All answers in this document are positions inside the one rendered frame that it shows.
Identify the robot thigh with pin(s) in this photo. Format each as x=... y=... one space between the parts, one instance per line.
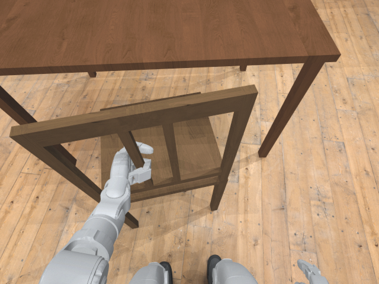
x=153 y=274
x=232 y=273

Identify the robot left upper arm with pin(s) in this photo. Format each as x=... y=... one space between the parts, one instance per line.
x=70 y=267

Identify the left robot hand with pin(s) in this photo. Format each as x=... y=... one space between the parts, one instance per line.
x=123 y=166

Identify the right robot hand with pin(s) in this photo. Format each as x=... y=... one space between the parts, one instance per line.
x=311 y=272

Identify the chair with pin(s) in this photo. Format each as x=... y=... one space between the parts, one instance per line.
x=185 y=152

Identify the left robot thigh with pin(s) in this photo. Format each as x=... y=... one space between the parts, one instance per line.
x=153 y=274

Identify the table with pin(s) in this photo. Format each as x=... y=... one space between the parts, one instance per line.
x=72 y=36

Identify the robot left forearm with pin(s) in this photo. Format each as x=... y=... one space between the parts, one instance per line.
x=101 y=229

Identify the right robot thigh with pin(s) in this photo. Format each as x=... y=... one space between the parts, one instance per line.
x=232 y=273

